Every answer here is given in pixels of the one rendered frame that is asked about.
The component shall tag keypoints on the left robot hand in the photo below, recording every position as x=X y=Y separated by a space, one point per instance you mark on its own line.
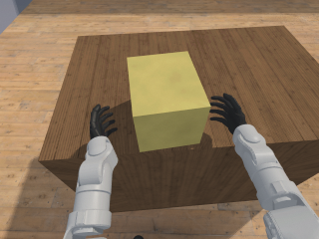
x=97 y=128

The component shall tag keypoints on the robot left forearm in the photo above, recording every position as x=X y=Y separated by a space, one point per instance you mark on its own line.
x=91 y=213

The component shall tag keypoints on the robot right forearm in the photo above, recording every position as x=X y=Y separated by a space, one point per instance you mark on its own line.
x=274 y=189

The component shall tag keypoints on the pedestal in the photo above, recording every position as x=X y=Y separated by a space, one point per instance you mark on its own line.
x=270 y=74

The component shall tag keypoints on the right robot hand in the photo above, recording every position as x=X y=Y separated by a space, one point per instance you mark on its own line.
x=232 y=114

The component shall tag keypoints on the carton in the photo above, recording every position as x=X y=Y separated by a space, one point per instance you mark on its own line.
x=169 y=105

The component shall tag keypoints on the robot right upper arm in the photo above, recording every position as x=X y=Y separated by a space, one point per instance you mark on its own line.
x=294 y=222

